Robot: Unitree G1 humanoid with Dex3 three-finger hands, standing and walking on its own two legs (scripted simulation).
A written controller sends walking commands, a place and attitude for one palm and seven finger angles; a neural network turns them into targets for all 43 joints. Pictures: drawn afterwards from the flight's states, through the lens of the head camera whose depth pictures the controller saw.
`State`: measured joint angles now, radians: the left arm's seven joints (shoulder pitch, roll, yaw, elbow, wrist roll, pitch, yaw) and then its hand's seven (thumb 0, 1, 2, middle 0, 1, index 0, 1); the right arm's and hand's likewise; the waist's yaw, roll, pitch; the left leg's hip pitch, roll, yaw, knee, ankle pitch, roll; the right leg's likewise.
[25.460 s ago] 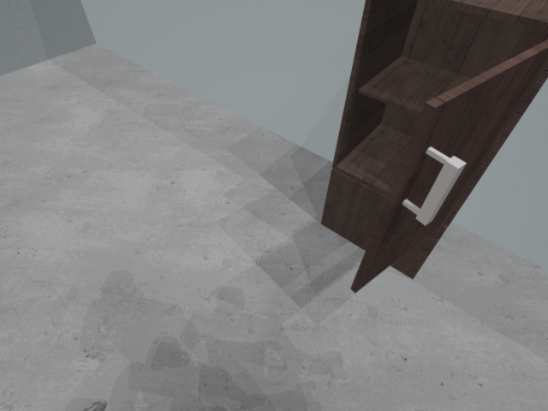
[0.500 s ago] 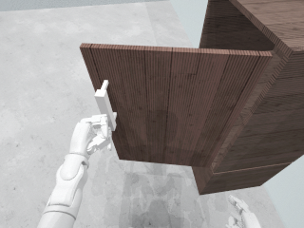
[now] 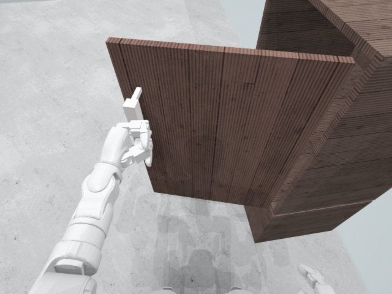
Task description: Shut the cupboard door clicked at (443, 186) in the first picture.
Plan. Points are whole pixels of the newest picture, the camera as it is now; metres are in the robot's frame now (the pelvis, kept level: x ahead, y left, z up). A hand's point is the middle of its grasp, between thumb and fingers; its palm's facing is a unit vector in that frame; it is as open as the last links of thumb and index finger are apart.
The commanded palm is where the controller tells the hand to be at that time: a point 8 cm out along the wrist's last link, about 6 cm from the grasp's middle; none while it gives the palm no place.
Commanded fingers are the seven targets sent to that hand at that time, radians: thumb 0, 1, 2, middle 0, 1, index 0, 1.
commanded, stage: push the door shut along its arc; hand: left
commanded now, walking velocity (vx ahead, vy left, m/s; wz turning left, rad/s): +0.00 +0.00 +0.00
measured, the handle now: (141, 121) +0.46 +0.14 +0.08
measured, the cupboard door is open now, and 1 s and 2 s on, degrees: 72 57 47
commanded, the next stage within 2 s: pull the fist back off the door in 1.38 s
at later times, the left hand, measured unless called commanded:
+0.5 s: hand (160, 125) +0.45 +0.09 +0.08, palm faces -0.31 -0.95 -0.03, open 3.1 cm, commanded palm +0.45 +0.13 +0.08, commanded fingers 0.00 0.90 0.90 -1.30 -1.50 -1.30 -1.50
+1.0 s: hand (185, 107) +0.50 +0.04 +0.09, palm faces -0.43 -0.90 +0.00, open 3.1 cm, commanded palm +0.51 +0.09 +0.08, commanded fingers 0.00 0.90 0.90 -1.30 -1.50 -1.30 -1.50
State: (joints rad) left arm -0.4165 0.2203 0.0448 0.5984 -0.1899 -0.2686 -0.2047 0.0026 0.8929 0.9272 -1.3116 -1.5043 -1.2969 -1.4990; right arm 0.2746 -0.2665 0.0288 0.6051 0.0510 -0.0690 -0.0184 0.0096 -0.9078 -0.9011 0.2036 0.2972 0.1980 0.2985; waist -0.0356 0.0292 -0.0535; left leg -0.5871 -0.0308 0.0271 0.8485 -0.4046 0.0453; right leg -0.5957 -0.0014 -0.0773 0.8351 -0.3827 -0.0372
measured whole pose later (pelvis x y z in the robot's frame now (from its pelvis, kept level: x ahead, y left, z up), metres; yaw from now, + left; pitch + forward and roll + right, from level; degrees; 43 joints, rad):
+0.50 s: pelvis -0.01 +0.01 -0.01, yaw -1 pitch +13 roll -1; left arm -0.81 0.29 0.10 1.04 -0.19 -0.35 -0.31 0.02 0.90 0.90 -1.30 -1.50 -1.30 -1.50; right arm 0.35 -0.28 0.02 0.65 0.04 -0.05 -0.01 0.01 -0.91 -0.90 0.20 0.30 0.20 0.30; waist -0.11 0.02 -0.07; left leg -0.73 -0.03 0.04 0.91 -0.41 0.06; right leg -0.74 0.00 -0.07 0.89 -0.38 -0.03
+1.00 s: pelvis +0.00 +0.01 -0.02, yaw -2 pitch +18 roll -1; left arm -1.03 0.33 0.16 1.19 -0.14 -0.30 -0.37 0.02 0.90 0.90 -1.30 -1.50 -1.29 -1.50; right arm 0.37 -0.29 0.03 0.65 0.02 -0.04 -0.01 0.01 -0.91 -0.90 0.20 0.30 0.20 0.30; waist -0.18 0.04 -0.08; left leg -0.84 -0.01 0.05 0.97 -0.44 0.05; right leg -0.85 0.02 -0.06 0.94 -0.40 -0.03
